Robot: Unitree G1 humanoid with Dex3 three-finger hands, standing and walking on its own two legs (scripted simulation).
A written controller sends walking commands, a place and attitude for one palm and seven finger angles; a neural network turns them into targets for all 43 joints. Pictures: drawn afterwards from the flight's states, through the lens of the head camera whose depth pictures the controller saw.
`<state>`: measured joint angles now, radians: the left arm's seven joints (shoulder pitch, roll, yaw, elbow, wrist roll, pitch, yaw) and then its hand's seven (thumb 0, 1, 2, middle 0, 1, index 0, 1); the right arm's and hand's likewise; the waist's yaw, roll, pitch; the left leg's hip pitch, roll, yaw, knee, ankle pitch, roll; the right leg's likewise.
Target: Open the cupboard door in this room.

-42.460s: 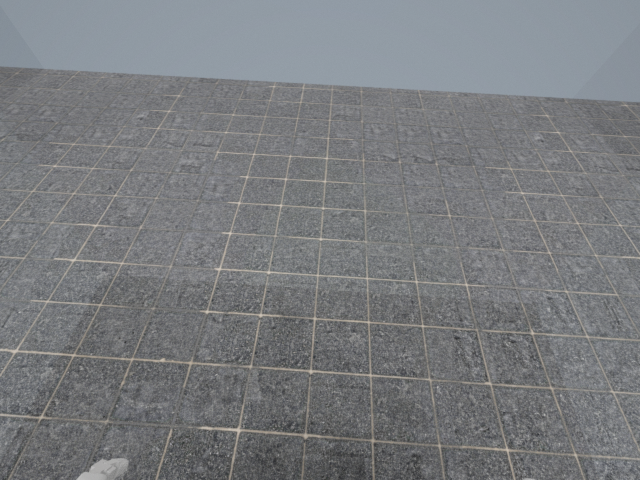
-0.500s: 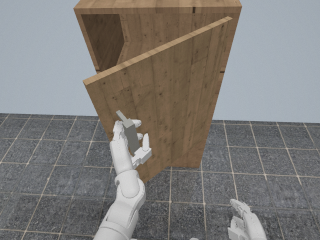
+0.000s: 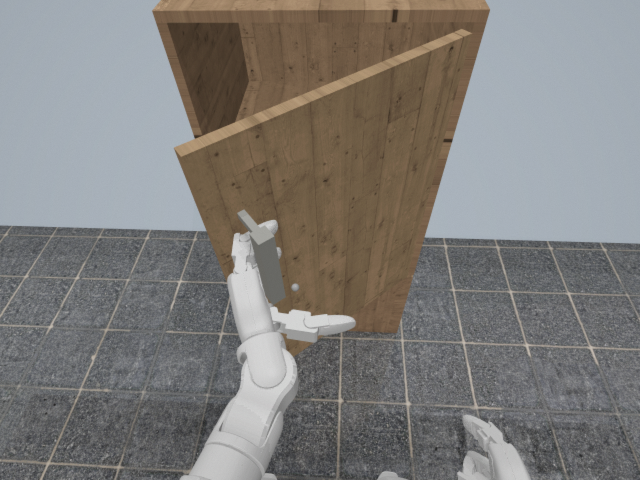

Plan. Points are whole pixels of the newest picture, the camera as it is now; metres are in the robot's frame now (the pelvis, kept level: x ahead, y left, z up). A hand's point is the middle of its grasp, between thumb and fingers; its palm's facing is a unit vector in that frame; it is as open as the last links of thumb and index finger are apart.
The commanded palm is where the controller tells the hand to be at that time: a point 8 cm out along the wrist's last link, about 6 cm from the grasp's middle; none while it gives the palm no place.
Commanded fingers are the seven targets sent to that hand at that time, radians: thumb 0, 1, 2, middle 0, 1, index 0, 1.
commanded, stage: open thumb and fingers to let go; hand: left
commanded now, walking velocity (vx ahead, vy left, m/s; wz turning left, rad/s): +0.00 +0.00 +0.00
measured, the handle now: (261, 258) +0.38 +0.09 +0.07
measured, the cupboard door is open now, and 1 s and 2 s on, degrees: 40 43 43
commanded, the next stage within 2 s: slide the hand sideways off the handle in 0.10 s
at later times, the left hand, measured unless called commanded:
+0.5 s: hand (290, 314) +0.30 +0.05 +0.06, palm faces -0.17 -0.99 +0.00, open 16.1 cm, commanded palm +0.29 +0.09 +0.06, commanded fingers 0.00 -0.50 0.30 -0.15 -0.30 -0.15 -0.30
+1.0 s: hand (261, 341) +0.27 +0.08 +0.06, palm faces -0.08 -1.00 +0.00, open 16.1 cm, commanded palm +0.24 +0.15 +0.06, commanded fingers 0.00 -0.50 0.30 -0.15 -0.30 -0.15 -0.30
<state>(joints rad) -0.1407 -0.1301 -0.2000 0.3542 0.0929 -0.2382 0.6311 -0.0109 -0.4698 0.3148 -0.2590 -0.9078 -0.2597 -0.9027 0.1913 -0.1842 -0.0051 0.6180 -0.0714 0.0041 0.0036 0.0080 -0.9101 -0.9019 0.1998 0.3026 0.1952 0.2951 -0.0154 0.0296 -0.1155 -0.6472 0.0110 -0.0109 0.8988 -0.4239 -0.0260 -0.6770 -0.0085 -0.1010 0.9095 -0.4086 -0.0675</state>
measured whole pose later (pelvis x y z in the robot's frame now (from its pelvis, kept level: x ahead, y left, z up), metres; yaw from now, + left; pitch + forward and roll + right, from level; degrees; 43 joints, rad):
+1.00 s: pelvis +0.02 +0.02 +0.00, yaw -1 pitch +9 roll +0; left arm 0.24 0.04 -0.23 -0.01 -0.01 -0.29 0.11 -0.02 -0.50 0.30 -0.21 -0.33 -0.20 -0.33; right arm 0.24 -0.20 0.03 0.46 -0.01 -0.02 0.01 0.01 -0.91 -0.90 0.20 0.30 0.20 0.30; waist 0.01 0.02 -0.09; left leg -0.61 0.00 0.02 0.92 -0.47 0.01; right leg -0.64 -0.01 -0.06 0.92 -0.44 -0.03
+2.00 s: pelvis +0.02 +0.03 +0.01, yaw +0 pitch +5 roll -1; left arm 0.49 0.23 0.07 -0.33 -0.22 -0.16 -0.15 -0.02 -0.48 0.31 -0.16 -0.30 -0.15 -0.30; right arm 0.28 -0.24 0.05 0.46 0.04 -0.17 -0.06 0.01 -0.91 -0.90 0.20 0.30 0.20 0.30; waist 0.02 0.05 -0.10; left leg -0.51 0.01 -0.01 0.89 -0.46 0.01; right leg -0.52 -0.01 -0.09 0.85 -0.41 -0.02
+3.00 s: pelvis +0.03 +0.03 +0.05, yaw -1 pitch -5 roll +0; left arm 0.45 0.32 0.32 -0.34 -0.05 -0.07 0.11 0.01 0.87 0.89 -0.21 -0.31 -0.21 -0.30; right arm 0.19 -0.23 0.03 0.65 0.00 -0.11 -0.08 0.01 -0.91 -0.90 0.20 0.30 0.20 0.30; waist 0.07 0.05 0.04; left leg -0.05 0.01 0.01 0.40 -0.25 0.01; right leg -0.07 0.01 -0.07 0.37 -0.21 -0.02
